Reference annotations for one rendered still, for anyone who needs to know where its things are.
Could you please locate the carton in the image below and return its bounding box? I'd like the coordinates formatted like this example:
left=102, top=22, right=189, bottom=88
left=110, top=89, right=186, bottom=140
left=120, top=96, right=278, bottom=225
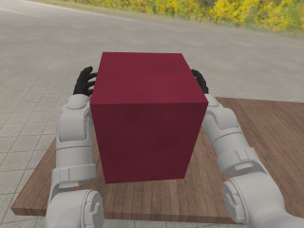
left=89, top=51, right=209, bottom=184

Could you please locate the left robot hand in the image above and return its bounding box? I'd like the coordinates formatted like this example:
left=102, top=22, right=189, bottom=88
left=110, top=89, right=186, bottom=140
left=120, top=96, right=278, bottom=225
left=73, top=66, right=98, bottom=100

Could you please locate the robot left upper arm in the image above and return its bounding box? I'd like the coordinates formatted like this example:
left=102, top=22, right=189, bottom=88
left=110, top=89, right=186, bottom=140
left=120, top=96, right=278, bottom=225
left=46, top=189, right=105, bottom=228

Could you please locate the table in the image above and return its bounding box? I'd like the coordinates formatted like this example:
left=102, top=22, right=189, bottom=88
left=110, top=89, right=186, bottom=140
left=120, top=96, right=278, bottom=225
left=10, top=88, right=304, bottom=225

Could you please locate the robot right forearm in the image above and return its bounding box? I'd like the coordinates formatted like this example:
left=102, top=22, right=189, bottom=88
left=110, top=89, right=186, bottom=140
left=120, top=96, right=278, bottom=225
left=201, top=93, right=285, bottom=209

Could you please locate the robot right upper arm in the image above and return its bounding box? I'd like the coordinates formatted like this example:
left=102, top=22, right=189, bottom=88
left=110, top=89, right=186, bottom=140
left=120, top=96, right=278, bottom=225
left=222, top=171, right=304, bottom=228

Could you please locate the right robot hand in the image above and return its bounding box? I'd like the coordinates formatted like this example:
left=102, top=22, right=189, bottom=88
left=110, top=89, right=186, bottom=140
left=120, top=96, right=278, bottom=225
left=191, top=69, right=209, bottom=94

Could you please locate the robot left forearm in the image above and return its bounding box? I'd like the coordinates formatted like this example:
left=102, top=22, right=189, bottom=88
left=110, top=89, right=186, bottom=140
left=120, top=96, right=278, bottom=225
left=45, top=94, right=96, bottom=228

